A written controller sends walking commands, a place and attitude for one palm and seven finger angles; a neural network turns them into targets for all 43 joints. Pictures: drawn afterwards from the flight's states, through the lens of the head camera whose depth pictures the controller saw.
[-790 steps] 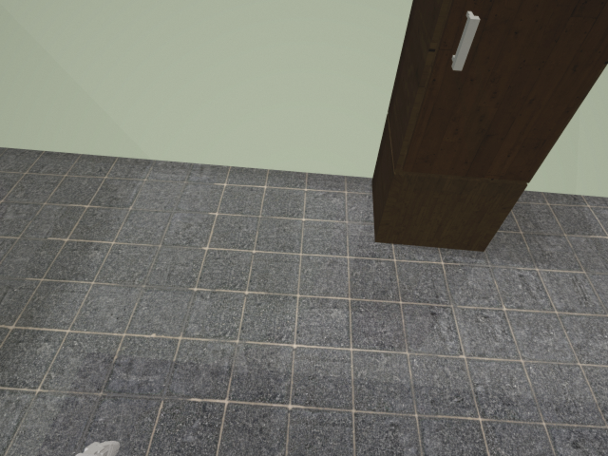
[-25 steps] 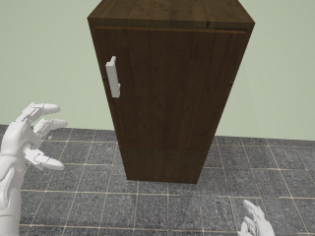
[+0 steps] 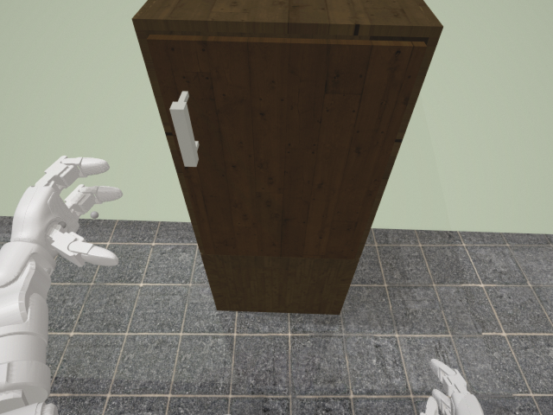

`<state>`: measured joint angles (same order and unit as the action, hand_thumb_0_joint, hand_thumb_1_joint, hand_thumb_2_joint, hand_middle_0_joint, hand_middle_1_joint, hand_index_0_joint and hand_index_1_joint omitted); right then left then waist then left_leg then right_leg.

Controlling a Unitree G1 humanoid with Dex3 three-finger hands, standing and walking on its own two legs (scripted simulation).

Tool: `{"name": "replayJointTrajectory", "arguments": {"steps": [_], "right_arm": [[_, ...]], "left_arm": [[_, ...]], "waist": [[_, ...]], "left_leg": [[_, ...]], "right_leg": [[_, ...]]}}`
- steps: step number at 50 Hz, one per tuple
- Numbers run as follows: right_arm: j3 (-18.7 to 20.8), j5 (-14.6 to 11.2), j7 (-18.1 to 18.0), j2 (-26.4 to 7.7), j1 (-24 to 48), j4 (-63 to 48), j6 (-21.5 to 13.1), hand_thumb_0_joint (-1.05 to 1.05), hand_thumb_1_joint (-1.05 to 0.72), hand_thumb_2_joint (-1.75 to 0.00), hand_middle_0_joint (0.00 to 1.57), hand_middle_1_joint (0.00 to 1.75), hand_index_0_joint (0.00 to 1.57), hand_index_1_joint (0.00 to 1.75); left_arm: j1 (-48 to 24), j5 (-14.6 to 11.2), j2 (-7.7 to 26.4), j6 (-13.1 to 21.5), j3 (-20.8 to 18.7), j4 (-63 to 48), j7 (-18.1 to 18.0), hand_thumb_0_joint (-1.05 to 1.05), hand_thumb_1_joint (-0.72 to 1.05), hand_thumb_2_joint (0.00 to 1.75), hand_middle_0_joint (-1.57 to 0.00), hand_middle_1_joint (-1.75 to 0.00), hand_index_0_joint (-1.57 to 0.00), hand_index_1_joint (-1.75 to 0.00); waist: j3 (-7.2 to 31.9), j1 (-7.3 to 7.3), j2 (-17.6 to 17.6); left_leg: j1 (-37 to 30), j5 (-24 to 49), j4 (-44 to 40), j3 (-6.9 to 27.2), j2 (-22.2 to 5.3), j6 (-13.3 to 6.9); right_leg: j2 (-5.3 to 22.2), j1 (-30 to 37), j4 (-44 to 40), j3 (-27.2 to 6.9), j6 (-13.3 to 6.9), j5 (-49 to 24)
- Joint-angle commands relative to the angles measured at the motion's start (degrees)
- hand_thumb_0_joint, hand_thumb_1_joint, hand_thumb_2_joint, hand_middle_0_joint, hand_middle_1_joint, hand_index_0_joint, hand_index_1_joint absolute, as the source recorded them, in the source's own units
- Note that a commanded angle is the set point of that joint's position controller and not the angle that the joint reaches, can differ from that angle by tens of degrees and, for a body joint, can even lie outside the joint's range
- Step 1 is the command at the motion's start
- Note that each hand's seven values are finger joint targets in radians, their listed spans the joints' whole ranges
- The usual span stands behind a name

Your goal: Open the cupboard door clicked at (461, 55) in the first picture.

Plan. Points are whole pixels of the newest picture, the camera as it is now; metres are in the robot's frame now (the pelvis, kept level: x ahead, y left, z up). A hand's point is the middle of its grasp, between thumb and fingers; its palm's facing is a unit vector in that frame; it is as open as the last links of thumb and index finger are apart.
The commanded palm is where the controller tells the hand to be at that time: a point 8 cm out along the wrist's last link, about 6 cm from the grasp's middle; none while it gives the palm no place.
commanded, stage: move the hooked fingers beside the handle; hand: left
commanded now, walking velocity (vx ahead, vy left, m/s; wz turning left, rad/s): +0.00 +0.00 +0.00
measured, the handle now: (187, 129) +0.55 +0.20 +0.12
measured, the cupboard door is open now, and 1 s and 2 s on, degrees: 0 0 0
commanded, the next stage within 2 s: none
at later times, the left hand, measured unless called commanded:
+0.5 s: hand (114, 185) +0.39 +0.27 +0.13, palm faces +0.05 -1.00 +0.00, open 14.0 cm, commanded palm +0.37 +0.32 +0.13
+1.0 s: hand (134, 160) +0.45 +0.26 +0.12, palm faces +0.05 -1.00 +0.00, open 14.0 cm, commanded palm +0.44 +0.31 +0.12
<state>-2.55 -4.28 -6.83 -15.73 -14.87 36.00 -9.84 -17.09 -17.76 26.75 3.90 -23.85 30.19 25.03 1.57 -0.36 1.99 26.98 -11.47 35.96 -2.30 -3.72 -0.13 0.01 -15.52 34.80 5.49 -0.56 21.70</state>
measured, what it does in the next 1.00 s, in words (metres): stands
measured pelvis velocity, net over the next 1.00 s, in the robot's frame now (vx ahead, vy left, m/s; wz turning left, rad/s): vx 0.00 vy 0.01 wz -0.03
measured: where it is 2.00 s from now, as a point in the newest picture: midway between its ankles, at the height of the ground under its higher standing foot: outside the picture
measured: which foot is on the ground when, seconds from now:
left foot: down 0.00-1.00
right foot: down 0.00-1.00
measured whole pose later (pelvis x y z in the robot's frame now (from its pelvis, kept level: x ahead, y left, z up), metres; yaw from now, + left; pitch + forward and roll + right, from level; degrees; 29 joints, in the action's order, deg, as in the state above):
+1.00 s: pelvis +0.00 +0.01 -0.01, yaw -2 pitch +9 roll -2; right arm -1.0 -3.1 -5.0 -16.9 -20.6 37.8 -1.2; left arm -43.6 -10.7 33.3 12.6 -24.0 60.7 21.6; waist 2.8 4.8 1.4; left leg 37.4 -13.7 41.8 -2.9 -4.5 -0.9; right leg -0.3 -26.0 40.0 4.4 0.0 23.2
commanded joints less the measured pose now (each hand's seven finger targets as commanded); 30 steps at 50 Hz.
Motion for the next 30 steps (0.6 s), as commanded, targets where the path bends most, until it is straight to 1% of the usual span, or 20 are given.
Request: {"name": "replayJointTrajectory", "arguments": {"steps": [1, 4, 5, 6, 7, 9, 10, 13, 14, 15, 17, 19, 20, 22, 23, 24, 25, 26, 28, 30], "right_arm": [[3.24, 0.22, -0.25, -8.47, 1.80, -8.38, -2.24, 0.00, -0.90, -0.90, 0.20, 0.30, 0.20, 0.30], [3.45, 0.08, -0.03, -8.49, 1.16, -8.47, -1.35, 0.00, -0.90, -0.90, 0.20, 0.30, 0.20, 0.30], [3.52, 0.11, -0.07, -8.34, 0.91, -8.78, -1.33, 0.00, -0.90, -0.90, 0.20, 0.30, 0.20, 0.30], [3.76, 0.14, -0.01, -8.73, 0.80, -8.73, -1.23, 0.00, -0.90, -0.90, 0.20, 0.30, 0.20, 0.30], [3.80, 0.20, 0.06, -8.72, 0.49, -8.73, -1.07, 0.00, -0.90, -0.90, 0.20, 0.30, 0.20, 0.30], [4.03, 0.27, 0.08, -8.91, -0.12, -8.28, -0.75, 0.00, -0.90, -0.90, 0.20, 0.30, 0.20, 0.30], [3.97, 0.22, -0.01, -8.74, -0.37, -8.24, -0.61, 0.00, -0.90, -0.90, 0.20, 0.30, 0.20, 0.30], [3.98, 0.27, 0.04, -9.11, -0.89, -7.43, 0.14, 0.00, -0.90, -0.90, 0.20, 0.30, 0.20, 0.30], [4.02, 0.38, 0.07, -9.25, -1.09, -7.39, 0.27, 0.00, -0.90, -0.90, 0.20, 0.30, 0.20, 0.30], [4.04, 0.40, -0.08, -9.24, -1.35, -7.50, 0.45, 0.00, -0.90, -0.90, 0.20, 0.30, 0.20, 0.30], [3.94, 0.50, 0.01, -9.15, -1.37, -7.24, 0.66, 0.00, -0.90, -0.90, 0.20, 0.30, 0.20, 0.30], [4.00, 0.66, -0.02, -9.49, -2.17, -6.56, 1.15, 0.00, -0.90, -0.90, 0.20, 0.30, 0.20, 0.30], [3.92, 0.70, -0.04, -9.49, -2.42, -6.73, 1.23, 0.00, -0.90, -0.90, 0.20, 0.30, 0.20, 0.30], [4.07, 0.80, 0.32, -9.34, -2.48, -6.74, 1.33, 0.00, -0.90, -0.90, 0.20, 0.30, 0.20, 0.30], [4.19, 0.80, 0.45, -9.30, -2.66, -6.64, 1.49, 0.00, -0.90, -0.90, 0.20, 0.30, 0.20, 0.30], [4.15, 0.91, 0.66, -9.36, -2.85, -6.81, 1.62, 0.00, -0.90, -0.90, 0.20, 0.30, 0.20, 0.30], [4.18, 0.97, 0.63, -9.53, -3.37, -6.71, 1.92, 0.00, -0.90, -0.90, 0.20, 0.30, 0.20, 0.30], [4.27, 0.79, 0.82, -9.67, -3.12, -6.89, 2.15, 0.00, -0.90, -0.90, 0.20, 0.30, 0.20, 0.30], [4.19, 0.70, 0.86, -9.59, -3.33, -6.77, 2.87, 0.00, -0.90, -0.90, 0.20, 0.30, 0.20, 0.30], [4.05, 0.79, 0.75, -9.72, -4.04, -6.52, 3.49, 0.00, -0.90, -0.90, 0.20, 0.30, 0.20, 0.30]], "left_arm": [[-16.22, -1.09, 19.84, 3.73, -7.90, -9.72, 0.13, 0.00, -0.50, 0.30, -0.30, -1.20, -0.30, -1.20], [-20.38, -0.78, 18.12, 3.93, -5.73, -9.06, 0.39, 0.00, -0.50, 0.30, -0.30, -1.20, -0.30, -1.20], [-21.02, -1.10, 17.32, 4.35, -4.99, -9.85, 0.31, 0.00, -0.50, 0.30, -0.30, -1.20, -0.30, -1.20], [-21.33, -0.82, 18.51, 4.63, -5.94, -9.89, 0.10, 0.00, -0.50, 0.30, -0.30, -1.20, -0.30, -1.20], [-21.43, -0.84, 16.70, 4.71, -4.46, -10.11, 0.05, 0.00, -0.50, 0.30, -0.30, -1.20, -0.30, -1.20], [-23.25, -0.49, 16.73, 5.07, -4.22, -10.27, -0.22, 0.00, -0.50, 0.30, -0.30, -1.20, -0.30, -1.20], [-22.93, -0.53, 16.28, 5.18, -3.69, -10.39, -0.46, 0.00, -0.50, 0.30, -0.30, -1.20, -0.30, -1.20], [-26.32, 0.37, 16.81, 4.51, -3.60, -6.60, -1.31, 0.00, -0.50, 0.30, -0.30, -1.20, -0.30, -1.20], [-27.73, 0.73, 17.35, 4.71, -3.75, -6.72, -1.58, 0.00, -0.50, 0.30, -0.30, -1.20, -0.30, -1.20], [-27.47, 0.70, 17.94, 4.99, -4.18, -6.42, -1.94, 0.00, -0.50, 0.30, -0.30, -1.20, -0.30, -1.20], [-31.44, 1.46, 16.62, 5.35, -2.48, -5.76, -2.47, 0.00, -0.50, 0.30, -0.30, -1.20, -0.30, -1.20], [-32.47, 2.00, 18.41, 5.81, -3.85, -2.48, -3.06, 0.00, -0.50, 0.30, -0.30, -1.20, -0.30, -1.20], [-33.38, 1.95, 17.72, 6.53, -2.84, -3.10, -3.13, 0.00, -0.50, 0.30, -0.30, -1.20, -0.30, -1.20], [-34.82, 2.63, 16.12, 7.19, -1.29, -3.22, -3.35, 0.00, -0.50, 0.30, -0.30, -1.20, -0.30, -1.20], [-34.52, 2.78, 15.69, 7.32, -1.06, -2.51, -3.51, 0.00, -0.50, 0.30, -0.30, -1.20, -0.30, -1.20], [-34.08, 2.74, 15.61, 7.30, -1.12, -1.93, -3.58, 0.00, -0.50, 0.30, -0.30, -1.20, -0.30, -1.20], [-33.16, 2.49, 16.81, 7.41, -2.46, -0.83, -3.81, 0.00, -0.50, 0.30, -0.30, -1.20, -0.30, -1.20], [-32.77, 2.73, 17.82, 7.19, -3.44, 0.45, -3.90, 0.00, -0.50, 0.30, -0.30, -1.20, -0.30, -1.20], [-34.31, 2.99, 16.82, 6.64, -2.08, 2.27, -3.80, 0.00, -0.50, 0.30, -0.30, -1.20, -0.30, -1.20], [-36.32, 3.19, 18.30, 6.70, -2.91, 5.06, -4.17, 0.00, -0.50, 0.30, -0.30, -1.20, -0.30, -1.20]], "waist": [[15.04, -0.50, 2.28], [14.07, 0.60, 4.22], [14.57, 0.76, 2.94], [15.25, 0.72, 2.85], [15.91, 1.02, 2.87], [16.76, 1.36, 4.24], [16.67, 1.29, 3.74], [14.31, 1.98, 3.37], [15.05, 2.03, 3.71], [15.45, 1.81, 2.22], [16.11, 2.54, 5.04], [15.62, 2.69, 3.39], [16.84, 2.54, 3.77], [18.69, 2.70, 6.14], [18.56, 2.67, 6.61], [18.50, 2.42, 6.09], [18.61, 2.13, 3.65], [18.48, 2.09, 3.13], [16.59, 2.74, 2.60], [14.84, 2.84, 0.81]], "left_leg": [[-16.68, 6.92, -2.48, 2.32, 3.49, -2.11], [-17.24, 6.05, -2.43, 2.35, 3.32, -1.92], [-17.11, 6.25, -2.16, 2.36, 3.37, -2.15], [-17.81, 6.16, -2.19, 2.51, 3.08, -2.13], [-18.38, 6.42, -2.16, 2.68, 3.14, -2.15], [-19.53, 6.96, -2.02, 2.98, 2.96, -2.00], [-19.30, 7.25, -1.91, 2.97, 2.97, -2.12], [-18.00, 4.89, -2.36, 3.58, 2.73, -1.90], [-18.16, 4.18, -2.48, 3.69, 2.73, -1.86], [-17.95, 4.29, -2.32, 3.69, 2.72, -2.08], [-19.02, 3.64, -2.29, 3.98, 2.54, -1.77], [-18.49, 2.99, -2.42, 4.48, 2.19, -1.67], [-18.67, 3.77, -2.07, 4.31, 2.41, -1.80], [-20.78, 4.48, -1.93, 4.83, 2.13, -1.39], [-21.38, 4.79, -1.98, 5.14, 1.89, -1.21], [-20.90, 4.79, -1.98, 5.24, 1.99, -1.23], [-19.75, 5.79, -1.72, 5.07, 2.05, -1.51], [-19.18, 5.57, -1.56, 4.45, 2.04, -1.63], [-17.25, 4.90, -1.52, 4.08, 2.12, -1.73], [-15.00, 3.49, -1.35, 3.91, 2.29, -2.04]], "right_leg": [[-1.52, -6.18, -5.75, -3.44, 0.44, -17.30], [-1.91, -8.37, -5.63, -3.01, 0.24, -15.66], [-2.01, -7.64, -5.60, -3.02, 0.15, -15.63], [-2.16, -8.60, -5.55, -3.05, 0.24, -15.38], [-2.18, -8.88, -5.28, -2.84, 0.14, -15.51], [-2.33, -9.65, -5.02, -2.59, -0.04, -15.22], [-2.36, -8.95, -4.92, -2.54, -0.22, -15.16], [-2.42, -11.51, -5.11, -2.28, -0.14, -12.66], [-2.37, -11.62, -5.18, -2.33, -0.17, -11.60], [-2.48, -10.79, -5.12, -2.28, -0.31, -11.30], [-2.37, -12.55, -4.93, -2.31, -0.31, -10.37], [-2.50, -13.01, -4.90, -2.16, -0.37, -9.43], [-2.52, -12.08, -4.60, -2.19, -0.51, -9.85], [-2.47, -13.31, -4.12, -2.07, -0.61, -10.08], [-2.53, -13.82, -3.97, -1.84, -0.71, -9.96], [-2.52, -13.58, -4.01, -1.84, -0.71, -10.06], [-2.60, -11.83, -3.94, -1.77, -0.91, -11.02], [-2.56, -12.43, -4.03, -2.18, -0.49, -11.65], [-2.43, -12.80, -3.90, -2.22, -0.32, -11.73], [-2.44, -12.71, -4.09, -2.32, -0.29, -10.69]]}}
